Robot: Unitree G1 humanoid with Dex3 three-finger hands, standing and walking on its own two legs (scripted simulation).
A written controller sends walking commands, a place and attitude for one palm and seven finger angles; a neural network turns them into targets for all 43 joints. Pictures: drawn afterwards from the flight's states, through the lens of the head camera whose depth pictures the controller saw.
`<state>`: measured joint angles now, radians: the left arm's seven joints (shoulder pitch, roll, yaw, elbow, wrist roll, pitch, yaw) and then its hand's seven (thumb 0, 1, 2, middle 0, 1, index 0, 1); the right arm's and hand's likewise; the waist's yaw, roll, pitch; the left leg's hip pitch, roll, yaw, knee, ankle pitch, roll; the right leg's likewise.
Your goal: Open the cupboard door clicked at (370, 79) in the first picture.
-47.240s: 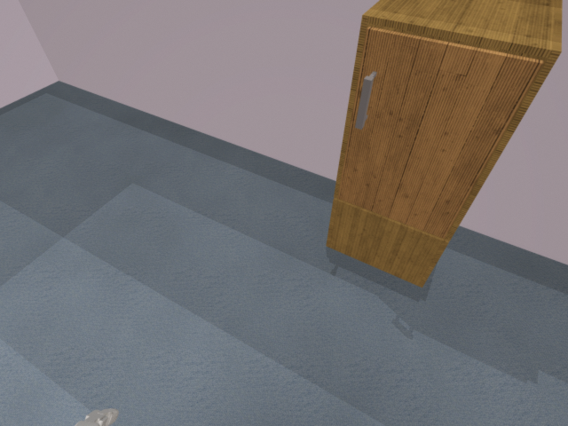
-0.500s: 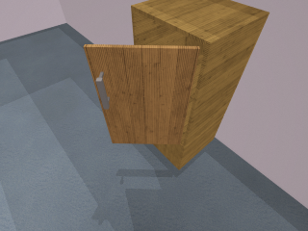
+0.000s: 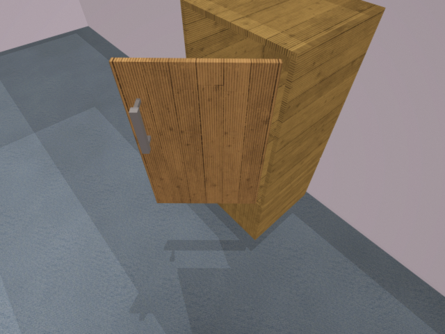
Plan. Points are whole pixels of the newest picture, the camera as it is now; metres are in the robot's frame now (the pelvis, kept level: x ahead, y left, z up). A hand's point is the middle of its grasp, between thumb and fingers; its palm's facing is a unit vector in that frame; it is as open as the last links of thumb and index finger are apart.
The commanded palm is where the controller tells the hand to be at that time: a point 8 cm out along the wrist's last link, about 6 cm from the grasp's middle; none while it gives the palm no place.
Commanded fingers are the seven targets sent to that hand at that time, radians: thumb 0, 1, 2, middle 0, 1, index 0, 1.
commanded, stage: look again from close up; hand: left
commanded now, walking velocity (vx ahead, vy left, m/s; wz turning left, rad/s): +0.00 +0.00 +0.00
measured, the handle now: (142, 127) +0.60 +0.23 -0.01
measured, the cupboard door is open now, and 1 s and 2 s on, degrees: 48 48 48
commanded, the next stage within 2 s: shuffle to correct the standing spot in 0.40 s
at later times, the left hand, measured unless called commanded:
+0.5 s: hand out of the picture +0.02 +0.18 -0.18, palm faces -0.02 -0.98 -0.20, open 7.4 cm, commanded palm none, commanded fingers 0.00 0.90 0.90 -0.20 -0.30 -0.20 -0.30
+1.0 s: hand out of the picture +0.07 +0.20 -0.18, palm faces -0.02 -0.98 -0.19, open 7.4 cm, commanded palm none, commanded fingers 0.00 0.90 0.90 -0.20 -0.30 -0.20 -0.30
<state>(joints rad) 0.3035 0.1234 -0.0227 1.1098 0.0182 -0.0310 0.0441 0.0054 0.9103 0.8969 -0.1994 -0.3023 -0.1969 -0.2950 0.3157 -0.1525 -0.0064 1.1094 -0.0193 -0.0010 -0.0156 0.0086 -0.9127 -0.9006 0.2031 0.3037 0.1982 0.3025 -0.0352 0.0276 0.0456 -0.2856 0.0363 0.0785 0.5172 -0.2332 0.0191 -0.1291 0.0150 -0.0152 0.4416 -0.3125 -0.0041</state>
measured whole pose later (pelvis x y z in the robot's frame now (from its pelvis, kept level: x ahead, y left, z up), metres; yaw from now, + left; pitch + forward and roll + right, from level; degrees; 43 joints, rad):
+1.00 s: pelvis +0.07 +0.02 +0.00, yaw -2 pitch +0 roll +0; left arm 0.29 0.17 0.02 1.08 0.02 0.01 0.03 0.01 0.91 0.90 -0.20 -0.30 -0.19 -0.29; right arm 0.33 -0.13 0.01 1.08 -0.02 -0.05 -0.04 0.01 -0.91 -0.90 0.20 0.30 0.20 0.30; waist -0.01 -0.03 0.06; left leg -0.16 0.00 0.13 0.49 -0.33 0.05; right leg -0.39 -0.04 -0.06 0.94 -0.44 -0.02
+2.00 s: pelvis +0.04 +0.00 -0.01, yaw -1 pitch +0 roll -1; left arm 0.33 0.11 -0.02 1.10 0.02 -0.03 0.04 0.01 0.92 0.90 -0.20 -0.30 -0.20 -0.30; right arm 0.32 -0.16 0.00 1.07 -0.02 0.00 -0.01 0.01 -0.92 -0.90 0.20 0.30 0.20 0.30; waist -0.04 0.05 0.03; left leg -0.26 0.04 0.03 0.58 -0.31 -0.01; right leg -0.18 0.03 -0.07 0.52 -0.34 -0.04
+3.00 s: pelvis -0.02 +0.00 -0.09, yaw +0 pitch +12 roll -1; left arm 0.44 0.17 0.12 0.12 -0.19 -0.46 -0.15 0.01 0.52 0.73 -0.23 -0.55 -0.23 -0.54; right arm 0.14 -0.25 -0.05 0.48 0.00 -0.20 -0.03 0.01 -0.91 -0.90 0.20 0.30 0.20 0.30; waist 0.04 -0.02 -0.12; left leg -0.90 0.04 0.00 1.15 -0.47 -0.01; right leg -0.82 0.00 -0.10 1.16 -0.55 -0.05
